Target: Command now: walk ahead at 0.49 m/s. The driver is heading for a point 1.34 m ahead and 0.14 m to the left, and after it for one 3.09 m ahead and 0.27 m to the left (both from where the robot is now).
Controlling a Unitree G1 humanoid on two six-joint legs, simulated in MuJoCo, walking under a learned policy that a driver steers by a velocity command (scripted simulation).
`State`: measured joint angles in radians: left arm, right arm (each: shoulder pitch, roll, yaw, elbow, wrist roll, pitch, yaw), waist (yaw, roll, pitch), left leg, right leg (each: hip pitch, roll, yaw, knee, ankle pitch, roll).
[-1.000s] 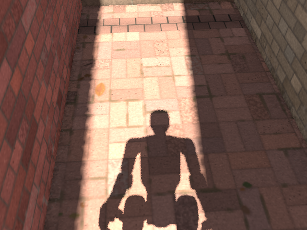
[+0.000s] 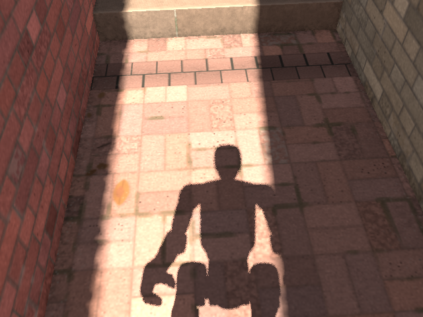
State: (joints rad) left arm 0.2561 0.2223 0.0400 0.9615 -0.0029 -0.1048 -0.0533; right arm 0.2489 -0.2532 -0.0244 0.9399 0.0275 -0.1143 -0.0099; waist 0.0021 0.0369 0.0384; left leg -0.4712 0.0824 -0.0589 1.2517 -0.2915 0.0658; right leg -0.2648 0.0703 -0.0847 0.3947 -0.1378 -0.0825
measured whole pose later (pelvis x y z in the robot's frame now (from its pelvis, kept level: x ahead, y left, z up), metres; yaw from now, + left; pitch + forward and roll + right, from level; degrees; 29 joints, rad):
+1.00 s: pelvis +0.59 -0.02 -0.02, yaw -1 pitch +1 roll +2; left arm 0.03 0.25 0.04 0.88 -0.01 -0.10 -0.03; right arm 0.36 -0.27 -0.04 1.02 0.01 -0.06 0.00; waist -0.05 0.00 0.04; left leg -0.03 0.00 0.01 0.62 -0.48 0.01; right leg -0.48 -0.02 -0.04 0.57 -0.12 -0.06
